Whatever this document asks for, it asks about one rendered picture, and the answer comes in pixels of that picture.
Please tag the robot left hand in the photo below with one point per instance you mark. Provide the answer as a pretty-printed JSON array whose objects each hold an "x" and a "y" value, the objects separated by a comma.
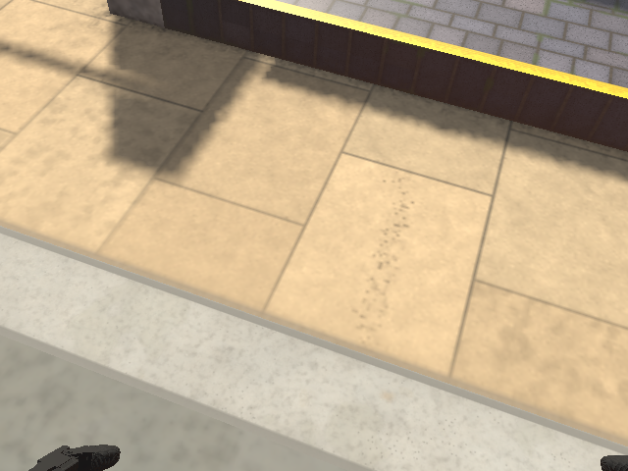
[{"x": 84, "y": 458}]

